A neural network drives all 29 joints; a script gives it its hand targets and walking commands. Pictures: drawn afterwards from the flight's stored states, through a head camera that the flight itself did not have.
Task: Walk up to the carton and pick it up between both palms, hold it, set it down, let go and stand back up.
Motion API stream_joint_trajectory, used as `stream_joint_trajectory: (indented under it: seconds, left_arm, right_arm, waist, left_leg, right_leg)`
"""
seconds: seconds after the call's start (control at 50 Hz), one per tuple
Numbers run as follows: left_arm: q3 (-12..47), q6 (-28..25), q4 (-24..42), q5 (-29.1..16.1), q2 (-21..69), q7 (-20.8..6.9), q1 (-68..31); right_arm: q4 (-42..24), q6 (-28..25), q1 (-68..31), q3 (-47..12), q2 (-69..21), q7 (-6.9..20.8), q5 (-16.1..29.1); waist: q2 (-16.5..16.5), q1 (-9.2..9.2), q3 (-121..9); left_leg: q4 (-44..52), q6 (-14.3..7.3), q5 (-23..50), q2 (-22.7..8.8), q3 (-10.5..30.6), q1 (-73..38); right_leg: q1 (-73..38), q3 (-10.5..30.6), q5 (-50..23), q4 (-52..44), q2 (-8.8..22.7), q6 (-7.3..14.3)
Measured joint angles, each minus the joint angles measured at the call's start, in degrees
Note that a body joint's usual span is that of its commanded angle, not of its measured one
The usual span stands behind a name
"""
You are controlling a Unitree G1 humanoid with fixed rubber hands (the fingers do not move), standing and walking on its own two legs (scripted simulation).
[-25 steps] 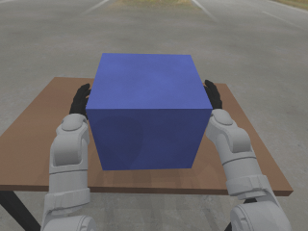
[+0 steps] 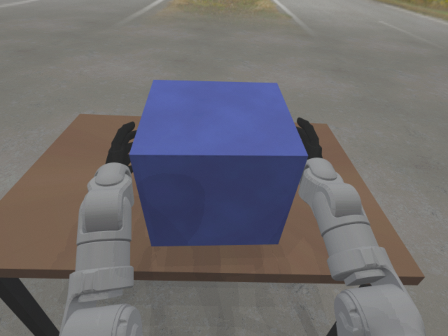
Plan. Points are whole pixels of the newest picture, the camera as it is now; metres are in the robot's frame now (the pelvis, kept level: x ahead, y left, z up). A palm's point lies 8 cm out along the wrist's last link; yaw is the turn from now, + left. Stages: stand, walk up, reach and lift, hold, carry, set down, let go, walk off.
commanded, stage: hold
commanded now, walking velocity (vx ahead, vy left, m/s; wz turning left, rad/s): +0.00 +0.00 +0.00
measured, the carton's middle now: (216, 162) +0.39 +0.01 +0.17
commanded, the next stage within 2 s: none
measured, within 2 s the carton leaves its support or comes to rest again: neither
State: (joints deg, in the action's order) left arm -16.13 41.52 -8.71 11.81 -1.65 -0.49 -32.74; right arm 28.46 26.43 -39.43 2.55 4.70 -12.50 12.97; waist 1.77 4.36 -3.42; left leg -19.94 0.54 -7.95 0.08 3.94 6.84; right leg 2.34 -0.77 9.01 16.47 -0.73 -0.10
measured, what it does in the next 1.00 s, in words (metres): stands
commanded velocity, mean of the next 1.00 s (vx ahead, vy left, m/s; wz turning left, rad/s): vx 0.00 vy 0.00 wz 0.00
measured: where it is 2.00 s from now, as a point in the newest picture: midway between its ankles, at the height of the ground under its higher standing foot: outside the picture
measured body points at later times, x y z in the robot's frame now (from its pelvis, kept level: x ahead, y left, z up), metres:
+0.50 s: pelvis +0.01 +0.00 +0.00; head -0.05 +0.02 +0.45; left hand +0.37 +0.17 +0.19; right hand +0.38 -0.16 +0.20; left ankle +0.04 +0.12 -0.75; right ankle +0.01 -0.12 -0.75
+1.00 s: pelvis +0.00 +0.00 +0.00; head -0.06 +0.02 +0.45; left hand +0.37 +0.17 +0.19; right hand +0.38 -0.16 +0.20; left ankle +0.04 +0.12 -0.75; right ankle +0.01 -0.12 -0.75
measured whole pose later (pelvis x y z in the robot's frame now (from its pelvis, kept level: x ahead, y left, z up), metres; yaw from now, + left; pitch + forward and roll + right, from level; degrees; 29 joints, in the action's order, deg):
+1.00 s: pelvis +0.00 +0.00 +0.00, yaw +0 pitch -5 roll -1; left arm -16.3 41.9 -7.9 11.5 -1.7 -0.4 -32.3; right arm 28.3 26.7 -39.6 2.3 4.7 -12.6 13.0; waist 1.6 4.0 -3.7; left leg -19.7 0.7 -7.9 0.0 4.1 6.8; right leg 2.3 -0.9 9.2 16.5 -0.8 0.1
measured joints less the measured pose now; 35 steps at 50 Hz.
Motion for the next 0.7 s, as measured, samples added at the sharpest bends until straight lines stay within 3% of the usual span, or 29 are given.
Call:
stream_joint_trajectory:
  seconds: [0.7]
  left_arm:
    - [0.8,1.2,3.3,-0.1,0.5,0.6,1.1]
  right_arm:
    - [-2.6,0.4,1.1,-0.9,1.0,-0.1,1.3]
  waist:
    - [-0.8,-0.22,0.5]
  left_leg:
    - [-0.1,0.0,-0.5,-0.1,-0.3,-0.7]
  right_leg:
    - [-0.7,0.3,0.3,-0.2,-0.1,0.0]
